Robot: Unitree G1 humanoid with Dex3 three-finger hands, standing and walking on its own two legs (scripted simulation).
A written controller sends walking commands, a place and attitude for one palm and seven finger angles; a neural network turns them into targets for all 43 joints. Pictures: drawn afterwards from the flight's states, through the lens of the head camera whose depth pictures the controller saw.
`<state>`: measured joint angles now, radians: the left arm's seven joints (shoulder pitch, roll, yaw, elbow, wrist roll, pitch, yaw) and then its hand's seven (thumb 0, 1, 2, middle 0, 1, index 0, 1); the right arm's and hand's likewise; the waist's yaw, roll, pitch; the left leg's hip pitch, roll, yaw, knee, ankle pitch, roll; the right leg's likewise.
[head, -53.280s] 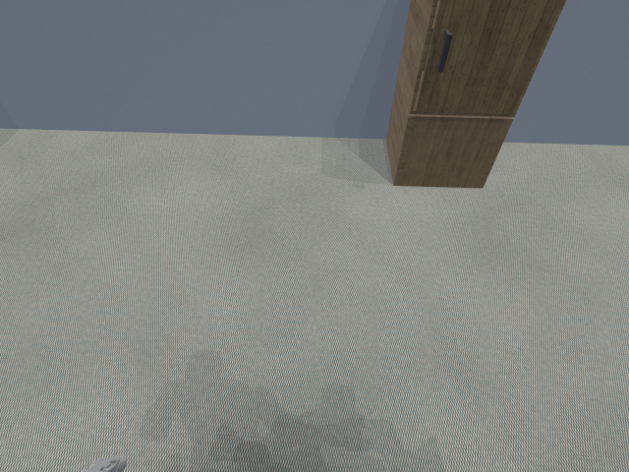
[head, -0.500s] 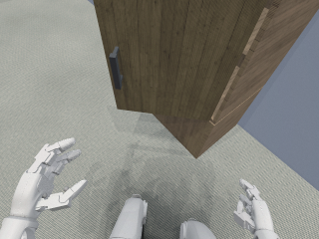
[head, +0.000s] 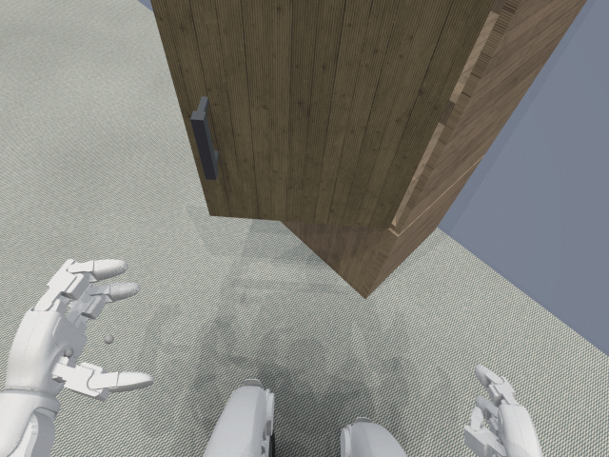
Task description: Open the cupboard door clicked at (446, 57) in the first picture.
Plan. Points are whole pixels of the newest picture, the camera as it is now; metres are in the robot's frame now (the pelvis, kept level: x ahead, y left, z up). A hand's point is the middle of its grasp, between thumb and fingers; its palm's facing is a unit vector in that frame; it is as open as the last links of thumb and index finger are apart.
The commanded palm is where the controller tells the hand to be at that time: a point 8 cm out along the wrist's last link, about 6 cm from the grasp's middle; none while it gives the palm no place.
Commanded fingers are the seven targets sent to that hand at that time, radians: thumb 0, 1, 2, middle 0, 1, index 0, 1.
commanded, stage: raise the hand with hooked fingers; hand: left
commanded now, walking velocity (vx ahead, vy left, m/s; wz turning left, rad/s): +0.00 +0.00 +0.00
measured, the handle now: (207, 140) +0.56 +0.21 +0.03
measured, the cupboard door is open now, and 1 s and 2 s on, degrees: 43 43 43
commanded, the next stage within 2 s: move the hooked fingers beside the handle in 0.96 s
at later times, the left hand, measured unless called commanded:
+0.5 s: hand (87, 305) +0.27 +0.28 +0.04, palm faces +0.03 -1.00 -0.06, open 14.0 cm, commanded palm +0.25 +0.32 +0.05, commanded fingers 0.00 -0.50 0.30 -0.30 -1.20 -0.30 -1.20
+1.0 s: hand (102, 298) +0.28 +0.27 +0.04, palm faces +0.02 -1.00 -0.05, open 14.0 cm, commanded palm +0.26 +0.31 +0.05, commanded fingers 0.00 -0.50 0.30 -0.30 -1.20 -0.30 -1.20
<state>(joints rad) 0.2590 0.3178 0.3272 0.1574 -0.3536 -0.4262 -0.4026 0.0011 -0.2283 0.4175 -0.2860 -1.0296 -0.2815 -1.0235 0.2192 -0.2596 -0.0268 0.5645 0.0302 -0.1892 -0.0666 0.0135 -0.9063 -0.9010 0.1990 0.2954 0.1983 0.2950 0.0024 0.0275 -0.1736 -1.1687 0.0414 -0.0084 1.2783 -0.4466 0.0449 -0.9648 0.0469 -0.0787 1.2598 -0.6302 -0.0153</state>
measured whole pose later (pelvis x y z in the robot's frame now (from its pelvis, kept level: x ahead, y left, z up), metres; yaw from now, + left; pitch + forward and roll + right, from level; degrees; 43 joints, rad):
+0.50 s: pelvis -0.01 +0.00 +0.00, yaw +0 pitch +19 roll -5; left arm 0.04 0.42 0.41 0.36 -0.36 -0.37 -0.49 -0.01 -0.50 0.30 -0.30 -1.20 -0.30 -1.19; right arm 0.26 -0.27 0.03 0.55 0.03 -0.17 -0.07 0.01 -0.90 -0.90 0.20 0.30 0.20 0.30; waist -0.01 0.03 -0.17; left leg -1.18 0.04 -0.01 1.27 -0.43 0.05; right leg -0.98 0.05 -0.08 1.25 -0.61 -0.01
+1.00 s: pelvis +0.00 -0.01 +0.00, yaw +0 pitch +20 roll -5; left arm 0.04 0.40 0.41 0.37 -0.37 -0.39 -0.50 -0.01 -0.50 0.30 -0.31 -1.20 -0.30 -1.20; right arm 0.25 -0.27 0.02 0.54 0.03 -0.15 -0.06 0.01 -0.90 -0.90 0.20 0.30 0.20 0.30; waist 0.00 0.03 -0.18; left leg -1.19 0.05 -0.01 1.28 -0.45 0.04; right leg -0.98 0.06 -0.08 1.26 -0.63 -0.02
